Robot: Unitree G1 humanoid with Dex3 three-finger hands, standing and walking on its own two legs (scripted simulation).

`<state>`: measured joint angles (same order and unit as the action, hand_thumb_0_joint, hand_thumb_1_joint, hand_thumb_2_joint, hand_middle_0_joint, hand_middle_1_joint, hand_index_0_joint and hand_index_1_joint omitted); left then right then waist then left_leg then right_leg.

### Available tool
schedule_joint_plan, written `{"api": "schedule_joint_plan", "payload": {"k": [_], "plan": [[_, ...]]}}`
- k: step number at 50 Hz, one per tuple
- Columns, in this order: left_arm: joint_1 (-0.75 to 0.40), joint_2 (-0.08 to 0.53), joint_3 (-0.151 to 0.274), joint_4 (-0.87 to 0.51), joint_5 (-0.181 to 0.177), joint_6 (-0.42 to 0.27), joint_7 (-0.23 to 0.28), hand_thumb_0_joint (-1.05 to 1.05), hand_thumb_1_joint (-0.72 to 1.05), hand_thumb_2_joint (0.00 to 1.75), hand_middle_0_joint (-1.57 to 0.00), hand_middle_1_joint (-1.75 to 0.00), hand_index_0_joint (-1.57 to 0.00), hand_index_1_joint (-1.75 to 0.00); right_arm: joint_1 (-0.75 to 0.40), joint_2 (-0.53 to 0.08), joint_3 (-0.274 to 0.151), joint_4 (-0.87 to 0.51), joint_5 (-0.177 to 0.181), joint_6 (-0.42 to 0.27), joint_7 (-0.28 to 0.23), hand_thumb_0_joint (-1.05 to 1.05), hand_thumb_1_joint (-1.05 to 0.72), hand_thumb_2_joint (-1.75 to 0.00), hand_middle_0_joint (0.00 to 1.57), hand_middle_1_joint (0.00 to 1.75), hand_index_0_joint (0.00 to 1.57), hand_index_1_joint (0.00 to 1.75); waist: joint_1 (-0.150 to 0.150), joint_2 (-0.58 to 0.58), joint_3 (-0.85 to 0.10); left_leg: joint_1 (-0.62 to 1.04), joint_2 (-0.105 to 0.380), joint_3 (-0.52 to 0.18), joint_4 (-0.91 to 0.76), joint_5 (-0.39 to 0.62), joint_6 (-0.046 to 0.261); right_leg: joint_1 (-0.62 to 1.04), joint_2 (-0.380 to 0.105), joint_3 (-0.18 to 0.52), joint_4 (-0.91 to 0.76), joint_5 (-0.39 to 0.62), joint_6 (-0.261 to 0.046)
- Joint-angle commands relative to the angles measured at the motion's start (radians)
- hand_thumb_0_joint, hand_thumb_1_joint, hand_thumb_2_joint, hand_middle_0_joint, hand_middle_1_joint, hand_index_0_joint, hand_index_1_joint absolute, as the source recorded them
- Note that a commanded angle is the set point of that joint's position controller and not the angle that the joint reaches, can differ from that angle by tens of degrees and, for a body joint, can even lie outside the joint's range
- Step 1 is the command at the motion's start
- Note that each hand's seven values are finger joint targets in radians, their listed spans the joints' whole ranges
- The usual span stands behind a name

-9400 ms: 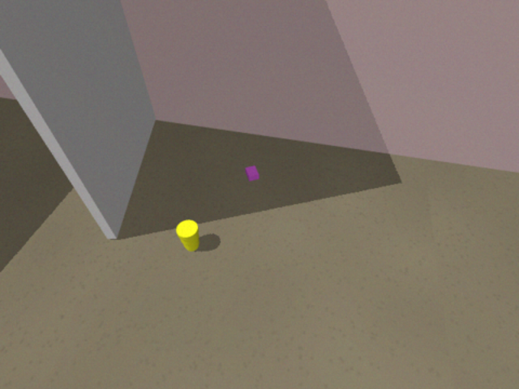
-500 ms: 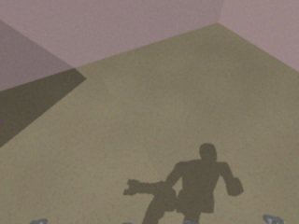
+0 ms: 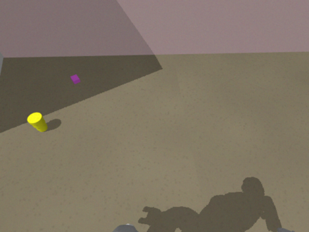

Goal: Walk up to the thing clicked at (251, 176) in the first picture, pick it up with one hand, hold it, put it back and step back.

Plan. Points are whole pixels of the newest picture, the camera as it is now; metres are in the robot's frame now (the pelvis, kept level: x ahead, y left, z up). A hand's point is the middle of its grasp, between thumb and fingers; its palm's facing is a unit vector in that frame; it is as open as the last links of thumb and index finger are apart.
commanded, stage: walk up
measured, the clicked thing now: (75, 79) +1.32 +0.81 -0.73
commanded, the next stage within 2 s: stand in 1.42 s
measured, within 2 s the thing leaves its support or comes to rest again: neither
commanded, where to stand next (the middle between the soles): +0.08 -0.03 m, yaw +25 degrees
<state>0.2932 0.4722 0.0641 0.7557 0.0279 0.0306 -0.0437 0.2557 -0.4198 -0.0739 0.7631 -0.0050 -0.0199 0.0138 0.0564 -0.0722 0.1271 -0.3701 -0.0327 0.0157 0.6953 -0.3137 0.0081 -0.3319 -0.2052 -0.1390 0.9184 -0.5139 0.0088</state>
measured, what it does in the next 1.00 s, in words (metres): steps on the spot, turning left: right foot, then left foot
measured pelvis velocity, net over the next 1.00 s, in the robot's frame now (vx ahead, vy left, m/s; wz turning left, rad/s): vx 0.01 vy -0.04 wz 0.43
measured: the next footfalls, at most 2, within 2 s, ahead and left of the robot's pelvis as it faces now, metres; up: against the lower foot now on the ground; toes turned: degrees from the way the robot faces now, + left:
right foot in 0.32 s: +0.11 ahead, -0.17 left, +0.00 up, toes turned +19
left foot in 0.60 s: +0.04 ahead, +0.09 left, +0.00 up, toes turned +19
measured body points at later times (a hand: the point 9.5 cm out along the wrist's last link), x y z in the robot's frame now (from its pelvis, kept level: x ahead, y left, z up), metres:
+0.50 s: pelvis +0.00 -0.05 +0.00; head +0.05 -0.04 +0.45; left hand -0.01 +0.28 -0.10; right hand +0.20 -0.33 -0.10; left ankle +0.01 +0.09 -0.66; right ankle +0.05 -0.18 -0.71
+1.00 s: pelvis +0.01 -0.04 +0.01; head +0.02 -0.03 +0.46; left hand -0.07 +0.26 -0.12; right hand +0.22 -0.29 -0.11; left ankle +0.00 +0.08 -0.71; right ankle +0.07 -0.18 -0.71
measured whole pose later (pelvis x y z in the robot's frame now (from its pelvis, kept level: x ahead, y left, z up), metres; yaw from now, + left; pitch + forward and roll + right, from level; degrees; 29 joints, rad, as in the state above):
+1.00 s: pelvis +0.01 -0.04 +0.01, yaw +24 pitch -2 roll +0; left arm 0.23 0.38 0.01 0.95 0.02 0.01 -0.03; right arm 0.19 -0.39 -0.03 0.94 0.00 -0.02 0.00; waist 0.03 0.00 0.07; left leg -0.36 -0.05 -0.07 0.69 -0.29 0.02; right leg -0.29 -0.10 -0.06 0.70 -0.36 0.04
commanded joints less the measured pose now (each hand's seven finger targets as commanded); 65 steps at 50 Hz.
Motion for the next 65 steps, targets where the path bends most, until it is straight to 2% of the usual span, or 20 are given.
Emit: {"api": "schedule_joint_plan", "payload": {"k": [1,7,15,16,17,18,19,22,25,29,30,31,32,33,40,44,46,49,57,65], "plan": [[-0.041,0.19,0.046,-0.104,-0.012,-0.02,0.027,0.0,0.9,0.9,-0.2,-0.3,-0.2,-0.3,0.091,-0.326,-0.09,-0.068,0.014,-0.042,-0.055,0.0,-0.9,-0.9,0.2,0.3,0.2,0.3,-0.068,0.157,-0.158,0.288,0.315,-0.568,-0.269,0.16,0.261,-0.354,0.044,0.205,0.247,-0.03,-0.019],[0.002,0.149,0.055,-0.051,-0.012,-0.008,0.027,0.0,0.9,0.9,-0.2,-0.3,-0.2,-0.3,0.049,-0.263,-0.055,-0.095,-0.005,-0.048,-0.065,0.0,-0.9,-0.9,0.2,0.3,0.2,0.3,-0.039,0.237,-0.142,0.048,0.206,-0.389,-0.151,0.522,0.216,-0.165,0.097,0.152,0.152,0.059,-0.028],[0.043,0.114,0.065,-0.029,-0.017,-0.038,0.04,0.0,0.9,0.9,-0.2,-0.3,-0.2,-0.3,-0.021,-0.267,-0.05,-0.141,-0.013,-0.009,-0.067,0.0,-0.9,-0.9,0.2,0.3,0.2,0.3,0.007,0.225,-0.219,-0.089,0.113,-0.408,0.045,0.443,0.177,0.095,0.197,0.099,-0.23,0.184,-0.058],[0.073,0.147,0.074,-0.02,-0.004,-0.046,0.047,0.0,0.9,0.9,-0.2,-0.3,-0.2,-0.3,-0.026,-0.213,-0.035,-0.143,-0.004,-0.003,-0.068,0.0,-0.9,-0.9,0.2,0.3,0.2,0.3,0.03,0.128,-0.218,-0.146,0.057,-0.331,0.159,0.318,0.12,0.161,0.134,0.199,-0.372,0.157,-0.093],[0.063,0.257,0.096,-0.038,0.014,-0.055,0.049,0.0,0.9,0.9,-0.2,-0.3,-0.2,-0.3,-0.022,-0.154,-0.016,-0.162,0.008,-0.001,-0.069,0.0,-0.9,-0.9,0.2,0.3,0.2,0.3,0.029,-0.102,-0.184,-0.327,-0.089,-0.187,0.367,0.054,0.047,0.224,-0.115,0.54,-0.498,0.188,-0.176],[-0.079,0.332,0.106,-0.064,0.007,-0.053,0.046,0.0,0.9,0.9,-0.2,-0.3,-0.2,-0.3,-0.004,-0.18,-0.029,-0.146,-0.005,-0.002,-0.089,0.0,-0.9,-0.9,0.2,0.3,0.2,0.3,-0.012,-0.254,-0.181,-0.365,-0.049,-0.112,0.528,-0.339,0.015,0.148,-0.35,0.821,-0.598,0.268,-0.351],[-0.119,0.297,0.099,-0.071,-0.002,-0.054,0.045,0.0,0.9,0.9,-0.2,-0.3,-0.2,-0.3,-0.014,-0.245,-0.046,-0.111,-0.013,-0.004,-0.089,0.0,-0.9,-0.9,0.2,0.3,0.2,0.3,-0.026,-0.134,-0.105,-0.348,-0.009,-0.172,0.597,-0.316,0.0,0.067,-0.354,0.828,-0.623,0.248,-0.366],[-0.151,0.218,0.071,-0.035,0.017,-0.056,0.048,0.0,0.9,0.9,-0.2,-0.3,-0.2,-0.3,0.016,-0.221,-0.051,-0.052,0.001,-0.01,-0.05,0.0,-0.9,-0.9,0.2,0.3,0.2,0.3,-0.054,-0.102,-0.026,-0.221,0.025,-0.05,0.419,-0.15,0.013,-0.037,-0.101,0.336,-0.483,0.184,-0.219],[-0.059,0.221,0.073,-0.012,0.024,-0.053,0.036,0.0,0.9,0.9,-0.2,-0.3,-0.2,-0.3,0.0,-0.179,-0.041,-0.029,-0.006,-0.014,-0.019,0.0,-0.9,-0.9,0.2,0.3,0.2,0.3,0.002,-0.181,-0.087,-0.146,-0.007,0.013,0.214,-0.182,0.009,0.067,-0.042,0.256,-0.45,0.161,-0.209],[-0.081,0.184,0.051,-0.028,-0.008,-0.036,0.029,0.0,0.9,0.9,-0.2,-0.3,-0.2,-0.3,0.071,-0.159,-0.041,0.032,-0.006,-0.036,-0.033,0.0,-0.9,-0.9,0.2,0.3,0.2,0.3,-0.054,-0.083,-0.176,0.154,-0.047,0.045,-0.148,0.024,0.01,0.011,-0.054,0.189,-0.249,0.306,-0.172],[-0.047,0.131,0.032,-0.02,-0.014,-0.032,0.031,0.0,0.9,0.9,-0.2,-0.3,-0.2,-0.3,0.074,-0.179,-0.047,0.038,-0.013,-0.045,-0.039,0.0,-0.9,-0.9,0.2,0.3,0.2,0.3,-0.058,0.013,-0.193,0.258,-0.004,-0.059,-0.206,0.019,0.035,-0.072,-0.021,0.145,-0.135,0.248,-0.12],[-0.04,0.054,0.009,-0.032,-0.023,-0.03,0.03,0.0,0.9,0.9,-0.2,-0.3,-0.2,-0.3,0.051,-0.24,-0.054,0.018,-0.032,-0.052,-0.045,0.0,-0.9,-0.9,0.2,0.3,0.2,0.3,-0.05,0.211,-0.184,0.299,0.202,-0.431,-0.296,-0.029,0.115,-0.243,0.066,0.101,0.022,0.08,-0.042],[-0.063,0.121,0.03,-0.021,-0.029,-0.022,0.044,0.0,0.9,0.9,-0.2,-0.3,-0.2,-0.3,0.026,-0.338,-0.064,0.004,-0.025,-0.049,-0.046,0.0,-0.9,-0.9,0.2,0.3,0.2,0.3,-0.07,0.241,-0.157,0.142,0.363,-0.659,-0.329,-0.092,0.26,-0.234,0.103,0.148,0.035,-0.161,-0.021],[-0.086,0.164,0.039,-0.001,-0.023,-0.022,0.047,0.0,0.9,0.9,-0.2,-0.3,-0.2,-0.3,-0.007,-0.32,-0.064,0.012,-0.019,-0.049,-0.048,0.0,-0.9,-0.9,0.2,0.3,0.2,0.3,-0.065,0.164,-0.111,0.053,0.36,-0.638,-0.327,-0.081,0.287,-0.174,0.081,0.188,0.072,-0.143,-0.024],[0.03,0.12,0.036,0.106,-0.02,-0.048,0.043,0.0,0.9,0.9,-0.2,-0.3,-0.2,-0.3,-0.094,-0.23,-0.021,0.037,-0.003,-0.03,-0.041,0.0,-0.9,-0.9,0.2,0.3,0.2,0.3,-0.008,0.208,-0.153,-0.036,0.165,-0.295,-0.151,0.123,0.145,0.106,0.146,0.085,-0.307,0.152,-0.049],[-0.155,0.225,0.041,0.071,-0.001,-0.061,0.04,0.0,0.9,0.9,-0.2,-0.3,-0.2,-0.3,-0.049,-0.178,-0.016,0.095,0.006,-0.011,-0.039,0.0,-0.9,-0.9,0.2,0.3,0.2,0.3,-0.074,-0.078,-0.074,0.035,-0.009,-0.075,0.099,-0.185,0.017,-0.076,-0.15,0.451,-0.568,0.0,-0.205],[-0.192,0.181,0.02,0.077,-0.009,-0.059,0.04,0.0,0.9,0.9,-0.2,-0.3,-0.2,-0.3,-0.02,-0.178,-0.016,0.132,0.006,-0.019,-0.031,0.0,-0.9,-0.9,0.2,0.3,0.2,0.3,-0.097,-0.003,-0.065,0.105,0.003,-0.098,-0.058,-0.066,0.034,-0.098,-0.059,0.298,-0.504,0.059,-0.135],[-0.152,0.134,0.008,0.124,-0.021,-0.052,0.034,0.0,0.9,0.9,-0.2,-0.3,-0.2,-0.3,-0.101,-0.204,-0.013,0.124,-0.005,-0.034,-0.027,0.0,-0.9,-0.9,0.2,0.3,0.2,0.3,-0.046,0.081,-0.115,0.073,0.139,-0.383,-0.245,-0.095,0.107,-0.035,0.102,0.142,-0.333,0.071,-0.037],[-0.176,0.145,0.002,0.183,-0.031,-0.066,0.042,0.0,0.9,0.9,-0.2,-0.3,-0.2,-0.3,-0.146,-0.176,0.019,0.194,0.007,-0.03,-0.03,0.0,-0.9,-0.9,0.2,0.3,0.2,0.3,-0.039,0.099,-0.166,0.089,0.072,-0.218,-0.167,0.269,0.046,0.145,0.034,0.165,-0.461,0.322,-0.07],[-0.239,0.125,-0.003,0.229,-0.033,-0.053,0.041,0.0,0.9,0.9,-0.2,-0.3,-0.2,-0.3,-0.185,-0.176,0.027,0.236,0.007,-0.024,-0.031,0.0,-0.9,-0.9,0.2,0.3,0.2,0.3,-0.034,0.09,-0.174,0.066,0.095,-0.258,-0.239,0.289,0.057,0.22,0.061,0.119,-0.477,0.3,-0.046]]}}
